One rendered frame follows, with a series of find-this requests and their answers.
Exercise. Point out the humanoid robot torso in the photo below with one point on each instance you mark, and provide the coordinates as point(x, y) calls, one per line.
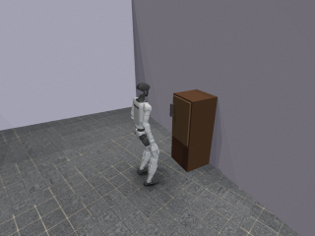
point(138, 119)

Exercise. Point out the robot head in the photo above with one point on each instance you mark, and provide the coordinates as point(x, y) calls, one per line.
point(145, 89)

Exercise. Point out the handle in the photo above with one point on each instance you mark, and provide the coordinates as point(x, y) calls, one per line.
point(171, 110)

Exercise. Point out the cupboard door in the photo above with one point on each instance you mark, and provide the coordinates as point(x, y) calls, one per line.
point(181, 110)

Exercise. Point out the left robot upper arm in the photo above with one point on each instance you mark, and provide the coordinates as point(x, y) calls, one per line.
point(132, 109)

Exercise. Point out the robot right hand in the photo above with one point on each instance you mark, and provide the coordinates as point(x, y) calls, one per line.
point(153, 149)

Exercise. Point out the right robot forearm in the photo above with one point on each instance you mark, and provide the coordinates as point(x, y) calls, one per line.
point(149, 134)

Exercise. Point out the right robot upper arm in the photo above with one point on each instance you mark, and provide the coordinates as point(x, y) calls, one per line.
point(147, 111)

